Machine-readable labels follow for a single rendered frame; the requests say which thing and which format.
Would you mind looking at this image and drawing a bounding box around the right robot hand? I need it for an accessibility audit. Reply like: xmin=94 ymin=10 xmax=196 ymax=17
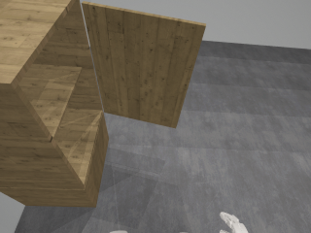
xmin=220 ymin=212 xmax=249 ymax=233

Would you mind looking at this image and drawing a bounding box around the cupboard door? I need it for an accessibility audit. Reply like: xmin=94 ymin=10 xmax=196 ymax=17
xmin=82 ymin=1 xmax=206 ymax=129

